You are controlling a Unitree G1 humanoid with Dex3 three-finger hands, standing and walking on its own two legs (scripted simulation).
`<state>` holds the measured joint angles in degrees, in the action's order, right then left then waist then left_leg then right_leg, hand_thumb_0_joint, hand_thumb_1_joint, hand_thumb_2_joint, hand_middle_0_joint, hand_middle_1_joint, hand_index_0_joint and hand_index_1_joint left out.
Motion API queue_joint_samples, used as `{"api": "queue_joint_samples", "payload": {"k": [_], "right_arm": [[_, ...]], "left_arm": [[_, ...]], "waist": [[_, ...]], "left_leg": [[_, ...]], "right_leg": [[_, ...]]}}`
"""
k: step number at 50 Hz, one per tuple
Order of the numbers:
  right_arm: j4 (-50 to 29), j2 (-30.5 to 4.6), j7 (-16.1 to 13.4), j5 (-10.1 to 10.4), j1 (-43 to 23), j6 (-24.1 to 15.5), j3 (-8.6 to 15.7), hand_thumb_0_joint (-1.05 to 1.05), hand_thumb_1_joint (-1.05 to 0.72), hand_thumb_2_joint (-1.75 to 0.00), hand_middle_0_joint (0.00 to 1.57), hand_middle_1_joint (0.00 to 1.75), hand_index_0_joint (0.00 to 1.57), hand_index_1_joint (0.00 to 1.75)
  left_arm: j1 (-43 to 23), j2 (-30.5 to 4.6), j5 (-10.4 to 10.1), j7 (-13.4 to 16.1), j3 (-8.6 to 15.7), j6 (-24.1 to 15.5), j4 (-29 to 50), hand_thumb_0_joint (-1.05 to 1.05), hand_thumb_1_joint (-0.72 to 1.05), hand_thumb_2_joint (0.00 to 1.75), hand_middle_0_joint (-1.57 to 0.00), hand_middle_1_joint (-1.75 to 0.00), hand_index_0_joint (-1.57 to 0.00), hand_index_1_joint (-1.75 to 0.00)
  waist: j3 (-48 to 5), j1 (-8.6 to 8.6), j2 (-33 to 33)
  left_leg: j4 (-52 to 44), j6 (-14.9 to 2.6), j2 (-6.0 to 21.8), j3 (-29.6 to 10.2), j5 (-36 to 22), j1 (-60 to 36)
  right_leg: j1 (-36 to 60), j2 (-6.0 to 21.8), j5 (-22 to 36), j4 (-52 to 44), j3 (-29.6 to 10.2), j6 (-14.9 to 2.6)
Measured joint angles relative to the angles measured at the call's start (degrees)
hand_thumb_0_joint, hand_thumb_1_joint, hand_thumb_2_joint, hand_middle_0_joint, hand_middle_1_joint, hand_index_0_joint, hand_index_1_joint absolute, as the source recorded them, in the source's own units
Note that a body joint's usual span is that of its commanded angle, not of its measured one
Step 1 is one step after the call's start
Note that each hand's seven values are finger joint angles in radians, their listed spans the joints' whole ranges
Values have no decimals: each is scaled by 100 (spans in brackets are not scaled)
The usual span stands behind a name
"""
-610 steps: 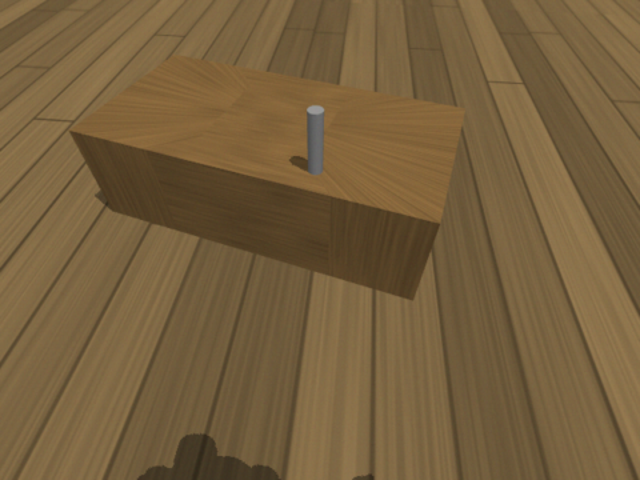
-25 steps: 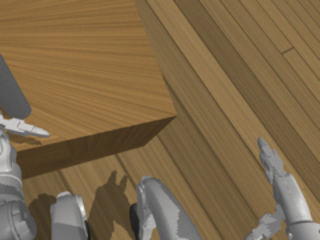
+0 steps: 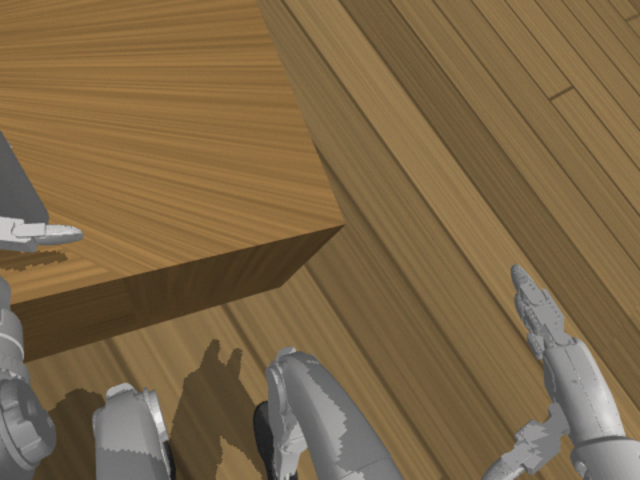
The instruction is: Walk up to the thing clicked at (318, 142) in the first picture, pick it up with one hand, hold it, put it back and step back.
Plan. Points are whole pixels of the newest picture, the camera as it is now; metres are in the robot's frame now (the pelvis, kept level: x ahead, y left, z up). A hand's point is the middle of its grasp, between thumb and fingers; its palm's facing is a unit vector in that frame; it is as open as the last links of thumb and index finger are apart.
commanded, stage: close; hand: left
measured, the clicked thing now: out of the picture +0.50 +0.22 -0.04
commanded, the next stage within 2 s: settle in 0.26 s
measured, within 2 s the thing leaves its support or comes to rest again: leaves its support in 0.58 s
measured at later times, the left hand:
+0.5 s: hand (15, 196) +0.49 +0.21 -0.07, palm faces +0.19 -0.98 +0.00, open 7.4 cm
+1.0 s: hand out of the picture +0.50 +0.21 +0.00, palm faces +0.19 -0.98 -0.01, open 6.9 cm
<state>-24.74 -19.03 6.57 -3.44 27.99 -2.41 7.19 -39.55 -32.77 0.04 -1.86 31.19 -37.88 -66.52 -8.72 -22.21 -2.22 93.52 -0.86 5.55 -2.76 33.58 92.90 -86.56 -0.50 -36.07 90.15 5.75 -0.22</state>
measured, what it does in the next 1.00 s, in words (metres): stands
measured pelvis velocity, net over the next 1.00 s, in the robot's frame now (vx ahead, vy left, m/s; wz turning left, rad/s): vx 0.01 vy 0.00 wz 0.01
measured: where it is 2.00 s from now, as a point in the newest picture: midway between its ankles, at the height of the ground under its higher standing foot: outside the picture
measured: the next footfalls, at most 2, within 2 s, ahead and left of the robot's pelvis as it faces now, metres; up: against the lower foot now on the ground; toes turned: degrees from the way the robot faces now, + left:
none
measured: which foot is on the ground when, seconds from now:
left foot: down 0.00-1.00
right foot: down 0.00-1.00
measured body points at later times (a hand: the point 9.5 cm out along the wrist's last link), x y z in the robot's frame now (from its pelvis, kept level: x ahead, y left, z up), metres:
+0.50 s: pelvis +0.00 +0.01 +0.00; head +0.20 +0.10 +0.40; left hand +0.48 +0.26 -0.06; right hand +0.18 -0.24 +0.12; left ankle +0.06 +0.11 -0.53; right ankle +0.05 -0.13 -0.53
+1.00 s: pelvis +0.01 +0.00 +0.03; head +0.18 +0.07 +0.44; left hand +0.48 +0.26 +0.00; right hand +0.18 -0.25 +0.12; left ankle +0.06 +0.11 -0.53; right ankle +0.05 -0.13 -0.53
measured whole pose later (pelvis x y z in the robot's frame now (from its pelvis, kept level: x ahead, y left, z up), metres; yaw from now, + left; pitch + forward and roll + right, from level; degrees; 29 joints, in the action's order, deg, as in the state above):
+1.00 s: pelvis +0.01 +0.00 +0.03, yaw +1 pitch +29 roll -5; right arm -21.6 -17.9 5.6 -2.7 27.1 -1.4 4.9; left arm -39.0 -28.6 -0.7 -1.3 27.5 -35.2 -65.3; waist -9.2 -19.1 -1.2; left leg 86.5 -1.1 5.3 -1.2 32.1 84.2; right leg -78.6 -0.5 -34.3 83.4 4.4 0.3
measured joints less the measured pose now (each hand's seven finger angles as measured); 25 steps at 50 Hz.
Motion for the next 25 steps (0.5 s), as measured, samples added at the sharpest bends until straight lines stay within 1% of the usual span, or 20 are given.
{"api": "queue_joint_samples", "payload": {"k": [3, 6, 8, 12, 15, 17, 21, 25], "right_arm": [[-50, 12, 0, -14, -58, 5, -70, -1, 49, -5, 6, 5, 6, 5], [-42, -1, 3, -8, -108, -29, -89, -1, 48, -5, 7, 5, 6, 5], [-44, -11, 6, -7, -106, -25, -69, -1, 48, -5, 7, 5, 6, 5], [-68, 0, 19, 21, -19, -33, -34, -1, 48, -5, 7, 5, 6, 5], [-29, -11, 36, 34, 4, -47, -17, -1, 48, -5, 7, 5, 6, 5], [-15, -10, 37, 29, -3, -56, -4, -1, 48, -5, 7, 5, 6, 5], [-49, 25, 58, 10, -23, -56, -11, -1, 48, -5, 7, 5, 6, 5], [-90, 51, 81, -14, -36, -40, -17, -1, 48, -5, 7, 5, 6, 5]], "left_arm": [[-101, -101, 17, -1, 70, -74, 7, -2, -45, 28, -67, -50, -68, -49], [-199, -201, -2, -73, 39, -92, -98, -2, -41, 36, -75, -58, -76, -57], [-189, -213, -14, -137, -22, -40, -83, -2, -37, 41, -81, -64, -82, -63], [-68, -47, -53, -229, -138, 46, 55, -1, -29, 52, -94, -77, -95, -77], [32, 124, -85, -143, -160, 44, 77, -1, -23, 61, -103, -86, -105, -86], [91, 205, -47, -63, -172, 2, 94, -1, -20, 66, -105, -91, -110, -92], [162, 247, 58, 42, -169, -139, 135, -1, -20, 77, -103, -96, -107, -97], [168, 232, 112, 113, -172, -128, 206, -1, -17, 94, -99, -101, -103, -103]], "waist": [[32, -17, -28], [29, -22, -30], [11, -16, -29], [-33, 25, -37], [-65, 42, -18], [-66, 46, -11], [-48, 55, -30], [-31, 52, -49]], "left_leg": [[24, -8, 15, 23, -2, 37], [42, -20, 16, 27, 1, 75], [40, -29, 15, 34, 4, 87], [-7, -38, 4, 44, 14, 31], [-41, -45, -7, 34, 22, -21], [-48, -49, -12, 29, 28, -49], [-32, -51, -5, 35, 39, -73], [-16, -43, -9, 39, 28, -60]], "right_leg": [[-54, -12, 11, 30, -26, 8], [-90, -14, 14, 42, -32, 19], [-102, -13, 15, 36, -39, 27], [-38, -7, 13, -26, -48, 40], [31, -1, 10, -80, -36, 49], [67, 2, 7, -97, -32, 54], [85, -6, 1, -81, -41, 57], [62, -2, 2, -47, -47, 50]]}}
